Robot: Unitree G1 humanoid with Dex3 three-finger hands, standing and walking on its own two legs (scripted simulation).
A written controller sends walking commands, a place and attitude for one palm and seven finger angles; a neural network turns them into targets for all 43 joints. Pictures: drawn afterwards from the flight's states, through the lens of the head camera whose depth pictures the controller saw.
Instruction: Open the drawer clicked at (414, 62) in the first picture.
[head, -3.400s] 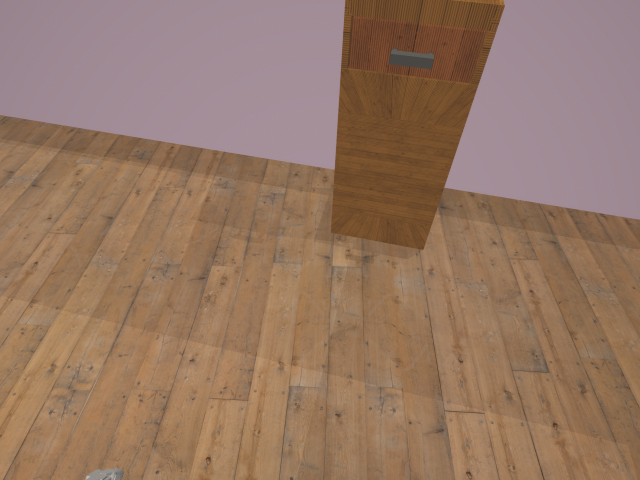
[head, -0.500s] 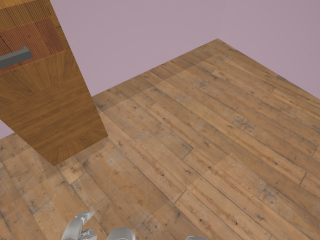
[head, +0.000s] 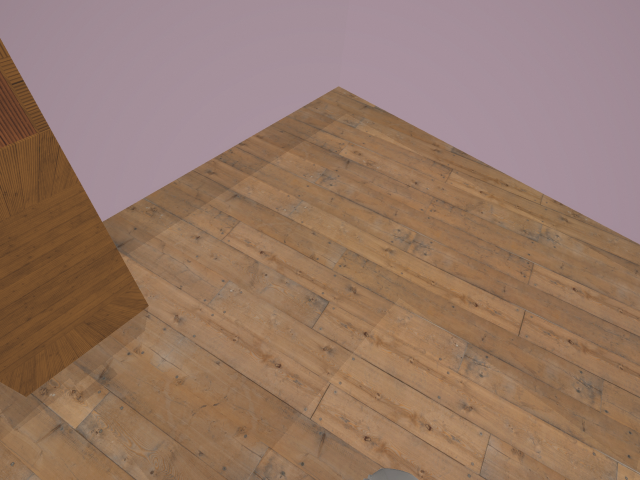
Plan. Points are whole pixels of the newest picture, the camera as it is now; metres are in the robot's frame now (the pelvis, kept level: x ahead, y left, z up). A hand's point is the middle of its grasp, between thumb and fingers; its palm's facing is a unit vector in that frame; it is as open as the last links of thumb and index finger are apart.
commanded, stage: walk to a spot facing it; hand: left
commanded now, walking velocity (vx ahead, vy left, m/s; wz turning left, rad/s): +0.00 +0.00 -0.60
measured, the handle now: out of the picture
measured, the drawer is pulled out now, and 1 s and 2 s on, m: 0.00 0.00 0.00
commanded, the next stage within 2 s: turn to face it in 0.62 s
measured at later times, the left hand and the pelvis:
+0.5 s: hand out of the picture +0.13 +0.12 -0.16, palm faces -0.20 -0.95 -0.22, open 7.4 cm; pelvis +0.04 -0.05 +0.00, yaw -15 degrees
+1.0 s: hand (273, 362) +0.32 +0.09 -0.17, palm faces -0.34 -0.92 -0.19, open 7.4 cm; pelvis +0.16 -0.05 +0.00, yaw -21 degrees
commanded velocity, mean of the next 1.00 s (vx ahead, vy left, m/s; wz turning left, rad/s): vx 0.14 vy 0.00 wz -0.16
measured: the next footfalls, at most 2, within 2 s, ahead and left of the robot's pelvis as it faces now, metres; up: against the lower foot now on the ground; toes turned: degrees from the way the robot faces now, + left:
right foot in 0.18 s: +0.03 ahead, -0.15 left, +0.00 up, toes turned -13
left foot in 0.66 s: +0.22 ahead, +0.04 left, +0.00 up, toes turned -13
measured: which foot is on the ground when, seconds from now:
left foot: down 0.00-0.18, up 0.20-0.64, down 0.66-1.00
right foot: up 0.00-0.16, down 0.18-0.66, up 0.68-1.00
